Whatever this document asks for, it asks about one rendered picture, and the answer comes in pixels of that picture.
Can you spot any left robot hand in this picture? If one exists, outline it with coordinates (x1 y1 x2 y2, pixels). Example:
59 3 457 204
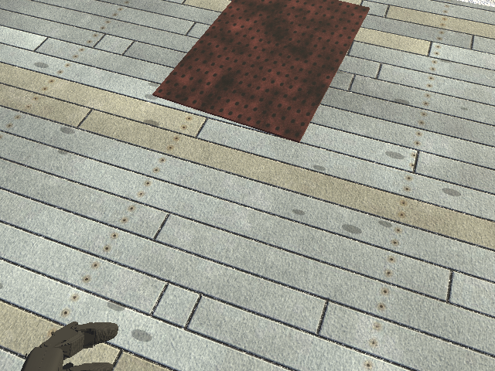
21 322 118 371

